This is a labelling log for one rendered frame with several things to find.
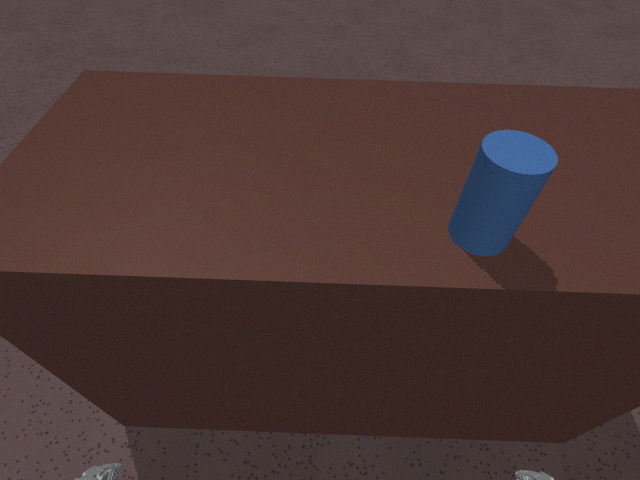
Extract can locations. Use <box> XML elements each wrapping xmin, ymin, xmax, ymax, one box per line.
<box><xmin>448</xmin><ymin>130</ymin><xmax>558</xmax><ymax>256</ymax></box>

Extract left robot hand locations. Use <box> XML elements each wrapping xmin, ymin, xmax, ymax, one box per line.
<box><xmin>74</xmin><ymin>463</ymin><xmax>122</xmax><ymax>480</ymax></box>

